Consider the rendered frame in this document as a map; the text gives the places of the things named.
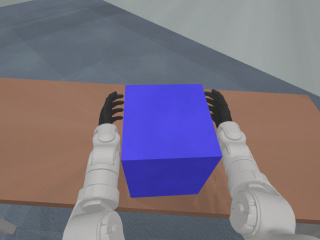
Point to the left robot hand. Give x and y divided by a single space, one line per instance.
107 112

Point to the left robot upper arm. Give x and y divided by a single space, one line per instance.
104 224

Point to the robot right forearm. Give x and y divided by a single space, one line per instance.
238 162

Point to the carton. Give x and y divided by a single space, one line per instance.
169 143

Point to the right robot hand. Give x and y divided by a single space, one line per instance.
220 110

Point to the right robot upper arm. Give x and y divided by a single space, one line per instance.
263 216

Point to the table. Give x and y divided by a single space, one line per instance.
46 137

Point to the robot left forearm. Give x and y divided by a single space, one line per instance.
100 189

